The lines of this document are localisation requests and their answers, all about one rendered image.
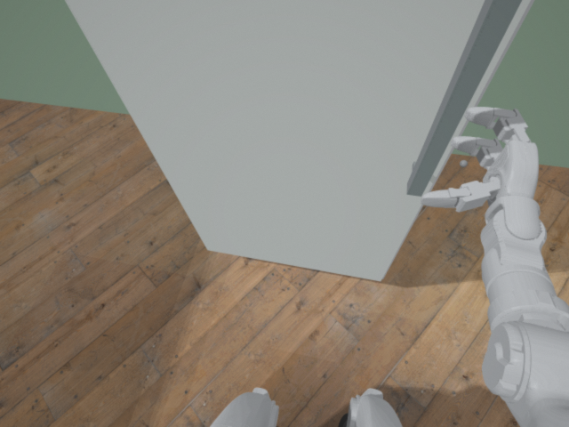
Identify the right robot upper arm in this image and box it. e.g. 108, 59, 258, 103
482, 321, 569, 427

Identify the fridge door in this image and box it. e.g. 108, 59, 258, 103
65, 0, 531, 281

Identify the robot right thigh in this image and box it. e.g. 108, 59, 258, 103
347, 395, 403, 427

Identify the robot left thigh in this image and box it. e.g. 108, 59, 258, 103
210, 392, 279, 427

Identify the handle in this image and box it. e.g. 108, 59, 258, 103
406, 0, 522, 197

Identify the robot right hand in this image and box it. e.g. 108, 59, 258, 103
421, 107, 539, 213

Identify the robot thigh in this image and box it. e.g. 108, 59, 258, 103
347, 395, 403, 427
210, 392, 279, 427

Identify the robot right forearm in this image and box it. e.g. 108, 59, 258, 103
480, 196, 569, 333

